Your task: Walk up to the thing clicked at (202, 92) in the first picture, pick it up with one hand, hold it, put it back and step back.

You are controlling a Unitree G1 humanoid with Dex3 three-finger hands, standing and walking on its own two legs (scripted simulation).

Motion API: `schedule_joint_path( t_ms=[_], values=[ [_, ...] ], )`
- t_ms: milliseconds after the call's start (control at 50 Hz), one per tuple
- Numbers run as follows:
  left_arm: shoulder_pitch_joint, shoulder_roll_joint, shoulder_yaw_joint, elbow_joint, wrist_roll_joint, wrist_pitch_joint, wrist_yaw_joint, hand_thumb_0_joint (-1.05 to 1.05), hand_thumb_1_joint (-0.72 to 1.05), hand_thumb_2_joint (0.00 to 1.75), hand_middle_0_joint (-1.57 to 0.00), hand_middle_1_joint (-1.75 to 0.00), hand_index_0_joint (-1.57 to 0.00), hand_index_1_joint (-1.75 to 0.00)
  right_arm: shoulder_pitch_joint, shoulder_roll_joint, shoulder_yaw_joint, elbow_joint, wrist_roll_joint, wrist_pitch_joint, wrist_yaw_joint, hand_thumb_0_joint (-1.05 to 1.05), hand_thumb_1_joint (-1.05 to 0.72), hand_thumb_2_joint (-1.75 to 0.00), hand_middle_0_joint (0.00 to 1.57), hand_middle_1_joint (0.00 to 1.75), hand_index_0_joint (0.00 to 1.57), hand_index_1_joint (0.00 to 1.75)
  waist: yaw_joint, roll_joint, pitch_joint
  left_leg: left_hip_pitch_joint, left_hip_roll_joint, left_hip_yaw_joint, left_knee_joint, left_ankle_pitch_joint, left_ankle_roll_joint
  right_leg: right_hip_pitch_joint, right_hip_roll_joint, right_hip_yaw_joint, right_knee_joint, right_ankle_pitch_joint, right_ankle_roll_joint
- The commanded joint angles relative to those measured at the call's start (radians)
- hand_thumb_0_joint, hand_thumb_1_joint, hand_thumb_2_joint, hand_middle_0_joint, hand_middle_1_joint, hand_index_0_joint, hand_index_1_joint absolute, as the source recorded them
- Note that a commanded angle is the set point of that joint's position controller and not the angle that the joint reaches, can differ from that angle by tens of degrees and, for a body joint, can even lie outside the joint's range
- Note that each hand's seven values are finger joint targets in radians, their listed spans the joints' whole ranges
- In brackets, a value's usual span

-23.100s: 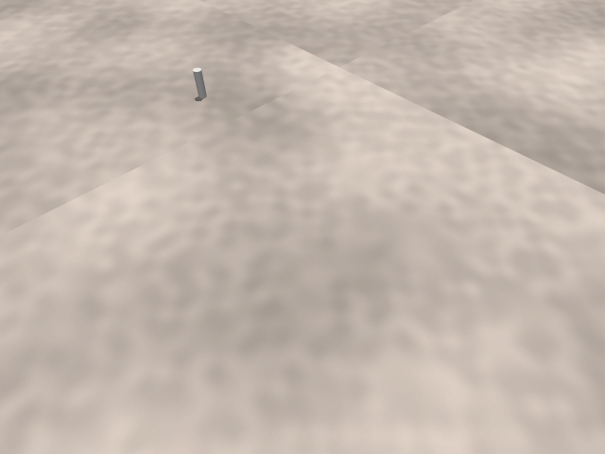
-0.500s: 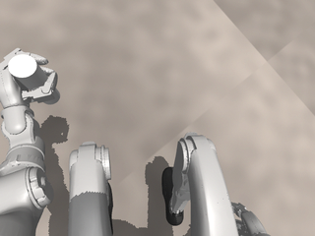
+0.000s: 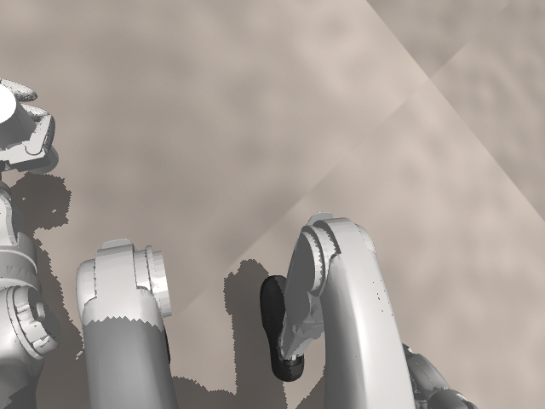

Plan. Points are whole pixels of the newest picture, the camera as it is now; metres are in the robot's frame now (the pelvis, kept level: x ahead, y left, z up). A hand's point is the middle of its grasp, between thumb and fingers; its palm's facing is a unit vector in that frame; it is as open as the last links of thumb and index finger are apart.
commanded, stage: crouch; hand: left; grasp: from the side
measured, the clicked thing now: (18, 135) +0.47 +0.28 -0.11
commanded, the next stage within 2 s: lower in 0.08 s
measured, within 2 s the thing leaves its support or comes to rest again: rests again in 1.22 s
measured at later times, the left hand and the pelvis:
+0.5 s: hand (42, 144) +0.48 +0.27 -0.15, palm faces +0.29 -0.96 -0.01, open 6.4 cm; pelvis +0.00 +0.01 -0.02, yaw -3 degrees
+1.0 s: hand (53, 148) +0.48 +0.27 -0.19, palm faces +0.29 -0.96 -0.03, open 6.4 cm; pelvis -0.01 +0.01 -0.02, yaw -6 degrees
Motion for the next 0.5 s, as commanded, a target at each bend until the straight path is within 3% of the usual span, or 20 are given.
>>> schedule_joint_path(
  t_ms=[0,80,140,200,220,280,320,340,400,460,480],
  values=[
    [-0.351,0.267,0.022,-0.229,-0.022,-0.113,0.0,0.0,0.59,1.25,-1.26,-1.33,-1.27,-1.33,0.146,-0.299,-0.068,-0.026,-0.009,0.005,-0.009,0.0,-0.9,-0.9,0.2,0.3,0.2,0.3,-0.037,0.396,-0.701,0.48,0.011,0.045,-0.302,0.132,-0.01,0.361,0.045,-0.081,-0.158,0.138,-0.055],
    [-0.353,0.271,0.008,-0.215,-0.014,-0.123,0.005,0.0,0.56,1.25,-1.28,-1.34,-1.29,-1.34,0.116,-0.309,-0.053,-0.041,-0.02,0.012,-0.007,0.0,-0.9,-0.9,0.2,0.3,0.2,0.3,-0.053,0.411,-0.643,0.472,0.016,0.035,-0.301,0.105,-0.011,0.325,0.045,-0.088,-0.152,0.12,-0.057],
    [-0.327,0.297,0.028,-0.211,-0.023,-0.128,0.009,0.0,0.54,1.24,-1.27,-1.33,-1.28,-1.33,0.115,-0.308,-0.041,-0.042,-0.025,0.014,-0.005,0.0,-0.9,-0.9,0.2,0.3,0.2,0.3,-0.044,0.384,-0.664,0.443,0.012,0.046,-0.273,0.116,-0.005,0.378,0.052,-0.086,-0.159,0.132,-0.052],
    [-0.309,0.306,0.022,-0.189,-0.018,-0.13,0.01,0.0,0.49,1.24,-1.31,-1.39,-1.32,-1.38,0.12,-0.31,-0.027,-0.044,-0.03,0.019,-0.004,0.0,-0.91,-0.9,0.2,0.3,0.2,0.3,-0.058,0.381,-0.666,0.428,0.014,0.043,-0.258,0.158,-0.004,0.414,0.057,-0.089,-0.151,0.166,-0.05],
    [-0.286,0.279,0.012,-0.145,-0.023,-0.126,0.012,0.0,0.48,1.25,-1.32,-1.4,-1.33,-1.4,0.11,-0.31,-0.02,-0.049,-0.032,0.019,-0.002,0.0,-0.91,-0.9,0.2,0.3,0.2,0.3,-0.067,0.354,-0.647,0.415,0.015,0.042,-0.247,0.15,-0.001,0.412,0.059,-0.091,-0.156,0.162,-0.047],
    [-0.281,0.286,0.024,-0.104,-0.034,-0.144,0.019,0.0,0.47,1.26,-1.3,-1.4,-1.31,-1.39,0.076,-0.327,0.0,-0.063,-0.037,0.019,-0.002,0.0,-0.9,-0.9,0.2,0.3,0.2,0.3,-0.086,0.334,-0.564,0.399,0.02,0.021,-0.249,0.105,-0.001,0.366,0.059,-0.11,-0.155,0.126,-0.046],
    [-0.316,0.324,0.026,-0.117,-0.023,-0.164,0.028,0.0,0.46,1.25,-1.31,-1.4,-1.32,-1.39,0.065,-0.337,0.013,-0.063,-0.046,0.021,-0.001,0.0,-0.9,-0.9,0.2,0.3,0.2,0.3,-0.096,0.359,-0.553,0.417,0.025,0.006,-0.25,0.101,-0.006,0.363,0.059,-0.117,-0.143,0.127,-0.047],
    [-0.313,0.365,0.043,-0.115,-0.016,-0.172,0.035,0.0,0.45,1.24,-1.31,-1.4,-1.33,-1.39,0.065,-0.34,0.019,-0.068,-0.05,0.023,0.0,0.0,-0.9,-0.9,0.2,0.3,0.2,0.3,-0.086,0.367,-0.572,0.418,0.024,0.008,-0.247,0.098,-0.006,0.38,0.063,-0.119,-0.142,0.12,-0.047],
    [-0.322,0.367,0.038,-0.116,-0.018,-0.199,0.037,0.0,0.48,1.25,-1.31,-1.4,-1.33,-1.39,0.041,-0.351,0.039,-0.079,-0.063,0.023,0.001,0.0,-0.91,-0.9,0.2,0.3,0.2,0.3,-0.108,0.401,-0.56,0.463,0.034,-0.013,-0.252,0.117,-0.016,0.368,0.06,-0.131,-0.127,0.139,-0.046],
    [-0.333,0.427,0.05,-0.099,-0.014,-0.218,0.044,0.0,0.45,1.23,-1.3,-1.38,-1.32,-1.37,0.026,-0.361,0.06,-0.078,-0.074,0.025,-0.001,0.0,-0.91,-0.9,0.2,0.3,0.2,0.3,-0.111,0.417,-0.561,0.454,0.035,-0.011,-0.23,0.128,-0.015,0.395,0.069,-0.134,-0.122,0.15,-0.047],
    [-0.323,0.418,0.051,-0.09,-0.018,-0.224,0.045,0.0,0.45,1.24,-1.3,-1.39,-1.31,-1.38,0.025,-0.364,0.069,-0.08,-0.08,0.026,-0.002,0.0,-0.92,-0.91,0.2,0.3,0.2,0.3,-0.118,0.422,-0.561,0.472,0.037,-0.017,-0.227,0.15,-0.018,0.406,0.067,-0.137,-0.118,0.171,-0.044]
  ],
)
